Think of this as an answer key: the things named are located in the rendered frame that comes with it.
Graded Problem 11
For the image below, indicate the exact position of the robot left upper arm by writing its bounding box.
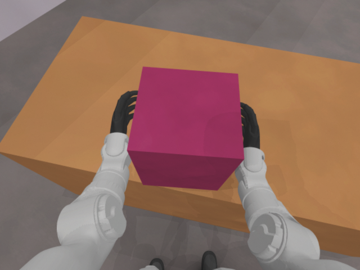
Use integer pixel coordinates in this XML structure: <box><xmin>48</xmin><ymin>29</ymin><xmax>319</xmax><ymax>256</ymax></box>
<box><xmin>20</xmin><ymin>193</ymin><xmax>127</xmax><ymax>270</ymax></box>

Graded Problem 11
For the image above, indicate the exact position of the robot foot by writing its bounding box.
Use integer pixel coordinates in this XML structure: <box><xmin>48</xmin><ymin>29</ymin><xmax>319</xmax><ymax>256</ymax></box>
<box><xmin>150</xmin><ymin>258</ymin><xmax>164</xmax><ymax>270</ymax></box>
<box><xmin>201</xmin><ymin>251</ymin><xmax>217</xmax><ymax>270</ymax></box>

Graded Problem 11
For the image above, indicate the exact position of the right robot forearm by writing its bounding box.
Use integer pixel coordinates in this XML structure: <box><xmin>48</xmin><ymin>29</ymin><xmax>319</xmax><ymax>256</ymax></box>
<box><xmin>235</xmin><ymin>147</ymin><xmax>302</xmax><ymax>231</ymax></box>

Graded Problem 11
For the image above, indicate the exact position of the robot right upper arm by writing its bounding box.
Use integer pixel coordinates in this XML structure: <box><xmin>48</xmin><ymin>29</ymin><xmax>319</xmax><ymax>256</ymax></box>
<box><xmin>247</xmin><ymin>213</ymin><xmax>357</xmax><ymax>270</ymax></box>

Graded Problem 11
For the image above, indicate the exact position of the left robot hand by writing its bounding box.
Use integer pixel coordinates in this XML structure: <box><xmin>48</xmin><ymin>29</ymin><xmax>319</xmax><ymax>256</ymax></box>
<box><xmin>110</xmin><ymin>91</ymin><xmax>138</xmax><ymax>134</ymax></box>

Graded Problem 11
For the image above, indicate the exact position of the right robot hand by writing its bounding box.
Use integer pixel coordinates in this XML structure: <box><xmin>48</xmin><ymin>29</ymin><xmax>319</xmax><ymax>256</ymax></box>
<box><xmin>240</xmin><ymin>102</ymin><xmax>260</xmax><ymax>149</ymax></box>

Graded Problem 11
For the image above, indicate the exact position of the right robot foot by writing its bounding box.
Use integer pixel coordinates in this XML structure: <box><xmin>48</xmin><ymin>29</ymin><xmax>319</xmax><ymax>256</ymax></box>
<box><xmin>201</xmin><ymin>251</ymin><xmax>217</xmax><ymax>270</ymax></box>

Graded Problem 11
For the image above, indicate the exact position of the left robot foot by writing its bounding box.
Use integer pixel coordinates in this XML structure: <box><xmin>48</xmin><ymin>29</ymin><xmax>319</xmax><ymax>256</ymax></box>
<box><xmin>150</xmin><ymin>258</ymin><xmax>164</xmax><ymax>270</ymax></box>

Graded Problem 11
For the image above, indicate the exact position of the pedestal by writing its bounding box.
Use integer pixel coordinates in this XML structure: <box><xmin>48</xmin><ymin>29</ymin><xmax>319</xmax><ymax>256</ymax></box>
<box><xmin>0</xmin><ymin>16</ymin><xmax>360</xmax><ymax>257</ymax></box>

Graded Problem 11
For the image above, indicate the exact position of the carton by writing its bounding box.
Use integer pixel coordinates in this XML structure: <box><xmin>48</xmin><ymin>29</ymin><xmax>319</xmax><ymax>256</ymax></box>
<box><xmin>127</xmin><ymin>66</ymin><xmax>244</xmax><ymax>191</ymax></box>

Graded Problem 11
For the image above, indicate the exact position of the left robot forearm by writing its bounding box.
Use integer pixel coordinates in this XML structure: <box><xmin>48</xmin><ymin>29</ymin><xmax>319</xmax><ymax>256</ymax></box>
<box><xmin>57</xmin><ymin>132</ymin><xmax>132</xmax><ymax>241</ymax></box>

